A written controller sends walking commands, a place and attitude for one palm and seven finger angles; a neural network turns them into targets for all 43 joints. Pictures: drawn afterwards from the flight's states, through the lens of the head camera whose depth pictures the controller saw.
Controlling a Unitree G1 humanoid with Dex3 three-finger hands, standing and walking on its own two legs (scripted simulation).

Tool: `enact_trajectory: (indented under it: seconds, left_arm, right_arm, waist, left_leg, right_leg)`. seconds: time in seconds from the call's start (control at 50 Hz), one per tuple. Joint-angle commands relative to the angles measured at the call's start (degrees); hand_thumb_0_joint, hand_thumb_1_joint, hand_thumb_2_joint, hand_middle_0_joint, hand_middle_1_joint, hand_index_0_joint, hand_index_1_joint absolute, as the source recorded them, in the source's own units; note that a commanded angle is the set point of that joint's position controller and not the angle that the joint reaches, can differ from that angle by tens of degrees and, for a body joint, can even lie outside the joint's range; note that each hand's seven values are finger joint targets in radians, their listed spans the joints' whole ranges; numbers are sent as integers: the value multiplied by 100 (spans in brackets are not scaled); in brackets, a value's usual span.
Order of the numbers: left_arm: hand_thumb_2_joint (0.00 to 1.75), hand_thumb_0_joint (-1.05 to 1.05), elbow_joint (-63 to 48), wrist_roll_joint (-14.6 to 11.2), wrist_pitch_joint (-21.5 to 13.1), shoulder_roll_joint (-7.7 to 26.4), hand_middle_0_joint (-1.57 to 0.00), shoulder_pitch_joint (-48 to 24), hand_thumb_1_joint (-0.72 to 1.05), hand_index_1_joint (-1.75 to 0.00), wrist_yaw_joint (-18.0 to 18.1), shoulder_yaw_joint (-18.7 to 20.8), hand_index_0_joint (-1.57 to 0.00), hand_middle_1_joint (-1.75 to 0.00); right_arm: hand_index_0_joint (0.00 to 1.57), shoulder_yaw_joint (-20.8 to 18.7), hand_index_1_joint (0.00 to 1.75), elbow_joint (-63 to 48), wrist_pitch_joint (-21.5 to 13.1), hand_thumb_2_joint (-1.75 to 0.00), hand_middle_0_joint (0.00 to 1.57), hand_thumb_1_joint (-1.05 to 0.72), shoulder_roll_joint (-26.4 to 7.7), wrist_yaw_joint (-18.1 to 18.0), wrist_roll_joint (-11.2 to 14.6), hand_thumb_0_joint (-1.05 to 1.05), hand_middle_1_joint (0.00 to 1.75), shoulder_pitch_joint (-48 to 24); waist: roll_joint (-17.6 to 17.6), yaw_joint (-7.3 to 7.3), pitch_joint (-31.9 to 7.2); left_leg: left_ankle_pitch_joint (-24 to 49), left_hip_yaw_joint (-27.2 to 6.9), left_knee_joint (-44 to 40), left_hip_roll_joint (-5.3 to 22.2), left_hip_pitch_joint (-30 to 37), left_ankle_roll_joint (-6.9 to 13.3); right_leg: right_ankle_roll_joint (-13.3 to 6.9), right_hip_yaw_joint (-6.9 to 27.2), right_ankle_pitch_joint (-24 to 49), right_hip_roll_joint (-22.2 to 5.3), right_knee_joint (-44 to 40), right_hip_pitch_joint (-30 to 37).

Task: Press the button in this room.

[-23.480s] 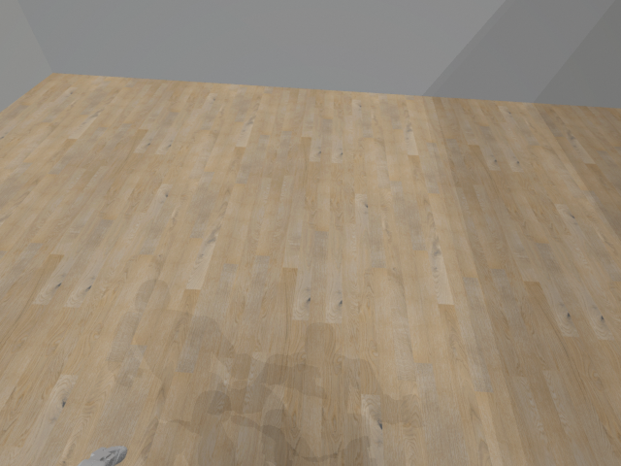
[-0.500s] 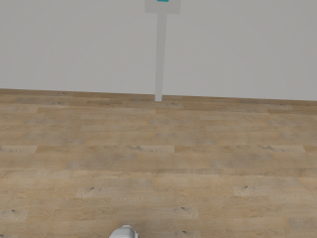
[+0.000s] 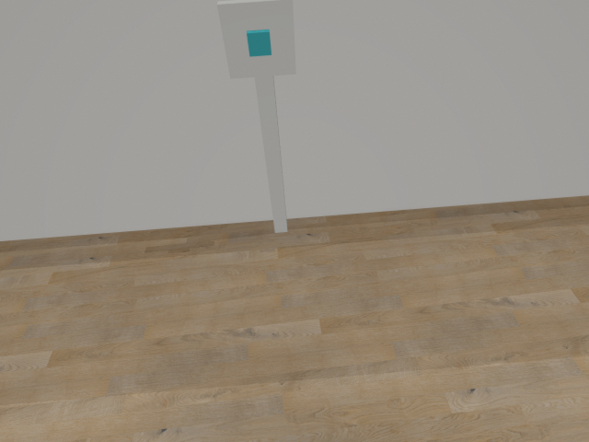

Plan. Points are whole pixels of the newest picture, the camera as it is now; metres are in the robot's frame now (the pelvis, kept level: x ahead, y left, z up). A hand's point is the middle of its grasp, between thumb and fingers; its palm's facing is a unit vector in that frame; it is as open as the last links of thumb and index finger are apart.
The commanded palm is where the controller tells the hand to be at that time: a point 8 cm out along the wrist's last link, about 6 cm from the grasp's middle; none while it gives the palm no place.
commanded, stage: stand and wait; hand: left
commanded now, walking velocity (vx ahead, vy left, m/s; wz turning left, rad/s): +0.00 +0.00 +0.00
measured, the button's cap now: (259, 42) +1.12 +0.14 +0.10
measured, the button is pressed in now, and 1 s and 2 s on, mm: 0 0 0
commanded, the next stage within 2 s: look at it before walking up in 0.38 s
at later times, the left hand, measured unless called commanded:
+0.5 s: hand out of the picture +0.00 +0.14 -0.17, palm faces +0.06 -0.98 -0.17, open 7.3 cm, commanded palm none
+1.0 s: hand out of the picture +0.00 +0.17 -0.17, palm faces +0.04 -0.98 -0.17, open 7.3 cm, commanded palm none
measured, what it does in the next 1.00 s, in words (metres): stands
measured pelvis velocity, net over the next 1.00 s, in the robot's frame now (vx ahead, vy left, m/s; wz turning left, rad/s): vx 0.02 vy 0.01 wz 0.00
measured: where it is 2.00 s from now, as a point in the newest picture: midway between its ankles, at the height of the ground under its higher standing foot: outside the picture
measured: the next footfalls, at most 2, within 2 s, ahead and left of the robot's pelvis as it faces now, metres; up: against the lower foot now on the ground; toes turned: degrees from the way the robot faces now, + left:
right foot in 1.44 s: +0.14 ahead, -0.13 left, +0.00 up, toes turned -19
left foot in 1.98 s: +0.47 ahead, -0.01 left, +0.00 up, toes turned -14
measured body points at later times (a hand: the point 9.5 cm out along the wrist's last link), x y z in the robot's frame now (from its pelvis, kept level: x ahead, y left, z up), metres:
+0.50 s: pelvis +0.02 -0.01 +0.01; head +0.02 -0.02 +0.46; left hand +0.00 +0.19 -0.15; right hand +0.00 -0.22 -0.16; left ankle -0.02 +0.13 -0.73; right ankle +0.03 -0.10 -0.73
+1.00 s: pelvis +0.02 +0.01 +0.01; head +0.03 +0.01 +0.46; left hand +0.00 +0.22 -0.15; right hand -0.01 -0.19 -0.15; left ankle -0.02 +0.13 -0.73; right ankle +0.03 -0.10 -0.73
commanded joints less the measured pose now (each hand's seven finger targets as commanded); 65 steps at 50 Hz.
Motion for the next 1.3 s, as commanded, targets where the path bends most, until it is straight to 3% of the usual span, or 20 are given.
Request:
enact_trajectory:
  seconds: [0.0, 0.04, 0.12, 0.26, 0.32, 0.46, 0.7, 1.04, 1.08, 1.14, 1.18, 1.2, 1.22, 1.24, 1.28]
  left_arm:
    - [90, 0, -94, -56, -64, 665, -20, 149, 90, -30, 31, 88, -20, -30]
    - [90, 0, -66, -101, -69, 539, -20, 221, 90, -30, 38, 59, -20, -30]
    - [90, 0, 39, -93, -53, 510, -20, 441, 90, -30, 61, 60, -20, -30]
    - [90, 0, 130, -83, -56, 475, -20, 604, 90, -30, 90, 28, -20, -30]
    - [90, 0, 163, -73, -40, 445, -20, 627, 90, -30, 99, 14, -20, -30]
    - [90, 0, 228, -61, -41, 368, -20, 779, 90, -30, 99, -8, -20, -30]
    - [90, 0, 268, -47, -40, 241, -20, 979, 90, -30, 108, -19, -20, -30]
    - [90, 0, 188, -39, -16, 254, -20, 959, 90, -30, 111, -2, -20, -30]
    - [90, 0, 215, -46, 18, 213, -20, 929, 90, -30, 84, 19, -20, -30]
    - [90, 0, 31, 12, 132, 276, -20, 702, 90, -30, -17, 147, -20, -30]
    - [90, 0, -245, 70, 214, 177, -20, 435, 90, -30, -112, 223, -20, -30]
    - [90, 0, -408, 93, 237, 189, -20, 181, 90, -30, -145, 274, -20, -30]
    - [90, 0, -547, 101, 244, 188, -20, 27, 90, -30, -179, 313, -20, -30]
    - [90, 0, -665, 99, 219, 169, -20, -101, 90, -30, -217, 342, -20, -30]
    - [90, 0, -795, 82, 151, 97, -20, -220, 90, -30, -284, 368, -20, -30]
  right_arm:
    - [20, 32, 30, 32, -78, -90, 20, -90, -133, 5, -27, 0, 30, 652]
    - [20, 72, 30, 145, -160, -90, 20, -90, -145, -15, -30, 0, 30, 748]
    - [20, 85, 30, 149, -199, -90, 20, -90, -119, -34, -16, 0, 30, 535]
    - [20, 75, 30, 202, -152, -90, 20, -90, -66, -76, -9, 0, 30, 648]
    - [20, 79, 30, 215, -121, -90, 20, -90, -50, -80, -8, 0, 30, 647]
    - [20, 82, 30, 187, -126, -90, 20, -90, -84, -94, -3, 0, 30, 599]
    - [20, 79, 30, 164, -162, -90, 20, -90, -69, -103, 2, 0, 30, 604]
    - [20, 71, 30, 171, -251, -90, 20, -90, -86, -105, 8, 0, 30, 727]
    - [20, 53, 30, 207, -235, -90, 20, -90, -93, -125, -19, 0, 30, 752]
    - [20, -91, 30, 111, -154, -90, 20, -90, -340, -128, -50, 0, 30, 778]
    - [20, -237, 30, -32, -120, -90, 20, -90, -667, -129, -73, 0, 30, 775]
    - [20, -287, 30, -86, -149, -90, 20, -90, -738, -130, -77, 0, 30, 795]
    - [20, -286, 30, -110, -200, -90, 20, -90, -726, -127, -92, 0, 30, 842]
    - [20, -291, 30, -114, -248, -90, 20, -90, -695, -117, -108, 0, 30, 892]
    - [20, -309, 30, -211, -304, -90, 20, -90, -735, -102, -156, 0, 30, 756]
  waist:
    - [-1314, -58, 370]
    - [-676, 11, 136]
    - [-144, 158, 57]
    - [-285, 131, 124]
    - [-357, 111, 373]
    - [-352, 93, 442]
    - [-257, 112, 492]
    - [-306, 137, 421]
    - [-248, 121, 465]
    - [98, 43, 750]
    - [891, -46, 1066]
    - [1077, -118, 1184]
    - [922, -144, 1284]
    - [617, -161, 1283]
    - [344, -113, 1060]
  left_leg:
    - [603, -325, -537, 184, 15, 29]
    - [1289, -476, -1025, 314, 89, 80]
    - [1447, -457, -1211, 386, -31, 70]
    - [1335, -399, -1276, 381, 49, 55]
    - [1159, -394, -1309, 372, 28, 51]
    - [1036, -392, -1346, 350, 135, 86]
    - [965, -454, -1373, 339, 46, 131]
    - [1272, -531, -1472, 389, -53, 231]
    - [887, -421, -1380, 394, 57, 211]
    - [-754, -624, -1594, 713, 31, 354]
    - [-1996, -1275, -2222, 1436, -115, 713]
    - [-2000, -1567, -2483, 1794, -68, 949]
    - [-1677, -1642, -2561, 1966, 143, 1116]
    - [-1346, -1531, -2509, 2026, 308, 1162]
    - [-508, -1071, -2254, 1948, 568, 1083]
  right_leg:
    - [-240, 1067, 717, -986, -1653, -199]
    - [-66, 753, 1047, -670, -1262, 177]
    - [45, 649, 1444, -572, -1205, 631]
    - [54, 611, 1751, -584, -1302, 736]
    - [64, 619, 1397, -559, -1414, 566]
    - [66, 680, 1004, -518, -1527, 400]
    - [77, 636, 735, -480, -1515, 358]
    - [107, 543, 1122, -462, -1206, 530]
    - [95, 644, 834, -391, -1194, 321]
    - [61, 522, -514, -101, -648, -451]
    - [137, 23, -805, 211, 731, -1190]
    - [144, 89, -991, 53, 1644, -1656]
    - [138, 292, -1120, -135, 2122, -2143]
    - [136, 396, -1081, -270, 2230, -2367]
    - [179, 338, -955, -400, 1977, -2285]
